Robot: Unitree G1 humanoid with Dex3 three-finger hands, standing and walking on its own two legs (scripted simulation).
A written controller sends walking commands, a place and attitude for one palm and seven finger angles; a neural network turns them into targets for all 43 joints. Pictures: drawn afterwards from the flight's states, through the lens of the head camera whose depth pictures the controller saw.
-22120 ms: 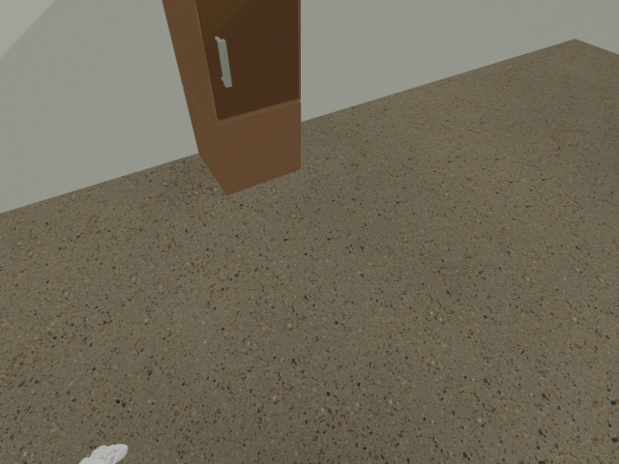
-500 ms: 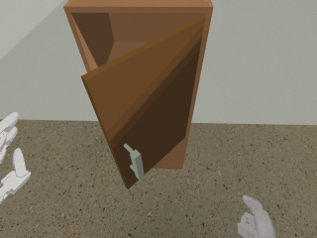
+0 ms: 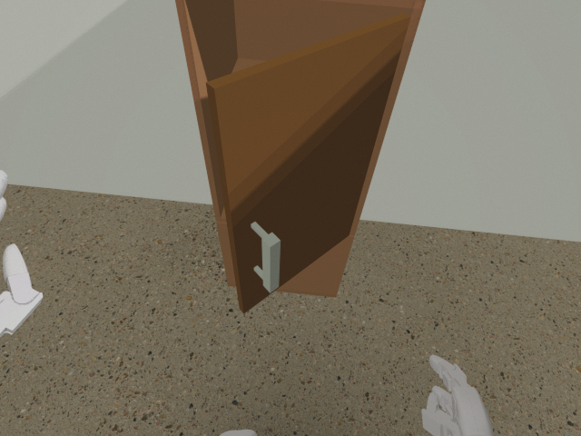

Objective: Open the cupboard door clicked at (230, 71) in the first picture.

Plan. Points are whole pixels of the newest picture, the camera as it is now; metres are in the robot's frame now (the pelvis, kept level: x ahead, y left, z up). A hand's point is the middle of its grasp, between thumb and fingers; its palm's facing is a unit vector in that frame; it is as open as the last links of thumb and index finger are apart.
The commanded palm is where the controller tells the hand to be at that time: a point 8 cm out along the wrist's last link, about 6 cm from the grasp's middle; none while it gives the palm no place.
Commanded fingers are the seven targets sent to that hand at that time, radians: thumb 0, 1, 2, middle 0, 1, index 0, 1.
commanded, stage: step back with the hand held close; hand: left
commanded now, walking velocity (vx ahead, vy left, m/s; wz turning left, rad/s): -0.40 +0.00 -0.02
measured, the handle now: (264, 257) +0.44 +0.09 -0.10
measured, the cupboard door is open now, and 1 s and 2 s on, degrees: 47 47 47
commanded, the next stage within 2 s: stop stepping back and stand still in 0.44 s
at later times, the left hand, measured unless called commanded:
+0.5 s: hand (86, 365) +0.15 +0.20 +0.16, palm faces +0.27 -0.81 -0.52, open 7.4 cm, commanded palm +0.07 +0.25 +0.19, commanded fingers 0.00 0.90 0.90 -0.20 -0.30 -0.20 -0.30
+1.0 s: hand out of the picture +0.02 +0.17 +0.17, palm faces +0.41 -0.81 -0.43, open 7.4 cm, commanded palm -0.02 +0.21 +0.19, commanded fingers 0.00 0.90 0.90 -0.20 -0.30 -0.20 -0.30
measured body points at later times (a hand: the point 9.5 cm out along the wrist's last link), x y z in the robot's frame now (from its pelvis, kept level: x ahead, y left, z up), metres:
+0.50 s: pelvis -0.10 -0.03 +0.00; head -0.01 -0.03 +0.44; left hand +0.13 +0.24 +0.19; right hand +0.11 -0.26 -0.09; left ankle +0.07 +0.07 -0.72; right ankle -0.26 -0.10 -0.73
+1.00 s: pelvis -0.18 -0.08 +0.01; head -0.20 -0.07 +0.46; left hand -0.01 +0.21 +0.20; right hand -0.05 -0.33 -0.08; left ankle -0.13 +0.04 -0.68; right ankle -0.13 -0.17 -0.73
